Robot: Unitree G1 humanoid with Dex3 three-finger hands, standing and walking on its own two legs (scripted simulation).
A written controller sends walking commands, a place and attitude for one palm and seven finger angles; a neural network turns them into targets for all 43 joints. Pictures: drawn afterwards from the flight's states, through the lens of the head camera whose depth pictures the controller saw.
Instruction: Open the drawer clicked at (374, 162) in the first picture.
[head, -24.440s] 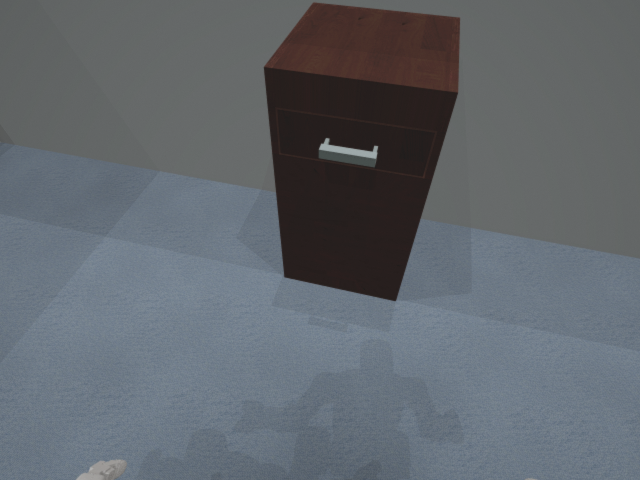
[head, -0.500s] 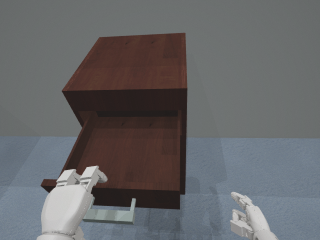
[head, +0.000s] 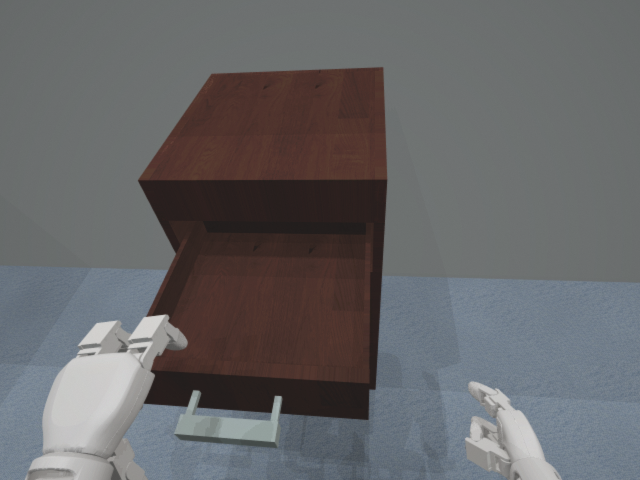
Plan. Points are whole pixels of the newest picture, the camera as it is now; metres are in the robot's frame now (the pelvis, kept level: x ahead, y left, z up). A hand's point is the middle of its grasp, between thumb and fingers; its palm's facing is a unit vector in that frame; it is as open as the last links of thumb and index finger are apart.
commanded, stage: draw the hand back to the body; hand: left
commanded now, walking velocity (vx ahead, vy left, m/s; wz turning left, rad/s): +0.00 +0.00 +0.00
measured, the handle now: (232, 415) +0.22 +0.18 -0.09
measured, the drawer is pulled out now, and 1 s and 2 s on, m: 0.30 0.30 0.30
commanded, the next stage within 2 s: step back with the hand held close in 1.10 s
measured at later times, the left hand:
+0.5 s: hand (127, 345) +0.20 +0.22 +0.15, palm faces +0.31 -0.87 -0.38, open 12.1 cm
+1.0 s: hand (105, 329) +0.20 +0.23 +0.17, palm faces +0.40 -0.82 -0.41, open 7.9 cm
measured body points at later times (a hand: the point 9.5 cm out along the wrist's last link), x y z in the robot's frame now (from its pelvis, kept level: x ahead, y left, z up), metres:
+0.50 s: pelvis +0.02 +0.00 +0.02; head +0.02 -0.02 +0.47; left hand +0.18 +0.26 +0.18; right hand +0.22 -0.21 -0.06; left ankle +0.03 +0.10 -0.72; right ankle -0.04 -0.10 -0.72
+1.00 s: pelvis +0.03 -0.01 +0.02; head +0.03 -0.03 +0.47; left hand +0.18 +0.28 +0.19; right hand +0.24 -0.22 -0.06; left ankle +0.03 +0.10 -0.72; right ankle -0.04 -0.10 -0.72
